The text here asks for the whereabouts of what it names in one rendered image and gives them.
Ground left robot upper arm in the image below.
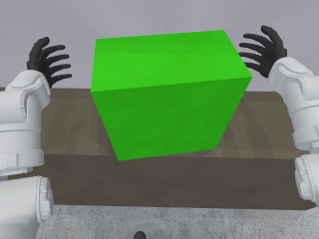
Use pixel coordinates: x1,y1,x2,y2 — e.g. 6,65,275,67
0,175,54,239

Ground robot left forearm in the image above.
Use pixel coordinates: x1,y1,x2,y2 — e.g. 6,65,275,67
0,70,51,181

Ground right robot upper arm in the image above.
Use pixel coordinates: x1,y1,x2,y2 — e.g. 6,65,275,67
294,153,319,208

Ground right robot hand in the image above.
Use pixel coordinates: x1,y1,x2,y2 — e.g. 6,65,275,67
238,25,287,79

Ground carton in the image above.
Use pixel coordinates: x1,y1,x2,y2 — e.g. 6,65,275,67
91,30,252,161

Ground pedestal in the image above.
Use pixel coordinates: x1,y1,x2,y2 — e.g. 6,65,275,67
0,87,317,211

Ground left robot hand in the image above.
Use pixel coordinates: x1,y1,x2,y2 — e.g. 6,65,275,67
26,37,73,89

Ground robot right forearm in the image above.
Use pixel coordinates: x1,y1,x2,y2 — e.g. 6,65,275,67
267,57,319,154

